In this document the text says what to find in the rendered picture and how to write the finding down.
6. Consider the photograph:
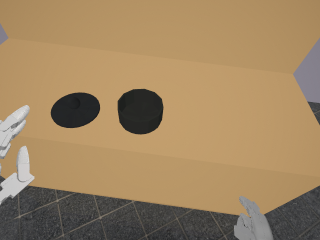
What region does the knob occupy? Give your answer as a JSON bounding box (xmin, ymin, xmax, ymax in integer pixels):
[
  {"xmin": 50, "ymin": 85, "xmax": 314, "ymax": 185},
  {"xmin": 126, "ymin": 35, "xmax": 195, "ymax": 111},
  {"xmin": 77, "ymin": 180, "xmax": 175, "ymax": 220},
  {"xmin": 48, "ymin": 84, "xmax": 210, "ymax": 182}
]
[{"xmin": 67, "ymin": 97, "xmax": 81, "ymax": 109}]

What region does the lid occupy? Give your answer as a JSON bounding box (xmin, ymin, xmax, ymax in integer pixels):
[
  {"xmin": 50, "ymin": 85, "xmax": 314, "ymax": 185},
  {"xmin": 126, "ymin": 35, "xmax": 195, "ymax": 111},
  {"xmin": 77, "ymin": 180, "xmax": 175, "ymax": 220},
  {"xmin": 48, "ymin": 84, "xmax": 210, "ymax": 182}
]
[{"xmin": 50, "ymin": 92, "xmax": 100, "ymax": 128}]

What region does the table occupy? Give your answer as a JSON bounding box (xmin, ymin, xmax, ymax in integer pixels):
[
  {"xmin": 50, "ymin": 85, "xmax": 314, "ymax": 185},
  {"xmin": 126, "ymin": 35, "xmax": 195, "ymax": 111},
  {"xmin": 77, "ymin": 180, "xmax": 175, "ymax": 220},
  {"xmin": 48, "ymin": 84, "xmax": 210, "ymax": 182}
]
[{"xmin": 0, "ymin": 0, "xmax": 320, "ymax": 217}]

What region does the right robot hand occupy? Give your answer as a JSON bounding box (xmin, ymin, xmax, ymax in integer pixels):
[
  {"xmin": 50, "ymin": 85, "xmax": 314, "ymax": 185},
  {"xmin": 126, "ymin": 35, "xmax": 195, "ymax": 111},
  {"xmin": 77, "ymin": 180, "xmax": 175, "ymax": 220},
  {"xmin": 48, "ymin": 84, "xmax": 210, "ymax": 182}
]
[{"xmin": 234, "ymin": 196, "xmax": 274, "ymax": 240}]

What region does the left robot hand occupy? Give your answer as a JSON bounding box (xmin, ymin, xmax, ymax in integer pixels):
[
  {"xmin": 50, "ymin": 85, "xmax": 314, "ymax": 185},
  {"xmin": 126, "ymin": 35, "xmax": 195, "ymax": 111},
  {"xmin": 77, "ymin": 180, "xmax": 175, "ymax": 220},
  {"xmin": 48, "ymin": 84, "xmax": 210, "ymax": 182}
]
[{"xmin": 0, "ymin": 105, "xmax": 35, "ymax": 205}]

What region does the pot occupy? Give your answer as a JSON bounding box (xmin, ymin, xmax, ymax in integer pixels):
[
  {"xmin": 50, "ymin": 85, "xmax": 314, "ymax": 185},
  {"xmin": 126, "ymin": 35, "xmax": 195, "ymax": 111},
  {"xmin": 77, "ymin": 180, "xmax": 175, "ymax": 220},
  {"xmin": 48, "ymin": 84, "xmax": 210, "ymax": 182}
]
[{"xmin": 117, "ymin": 89, "xmax": 164, "ymax": 135}]

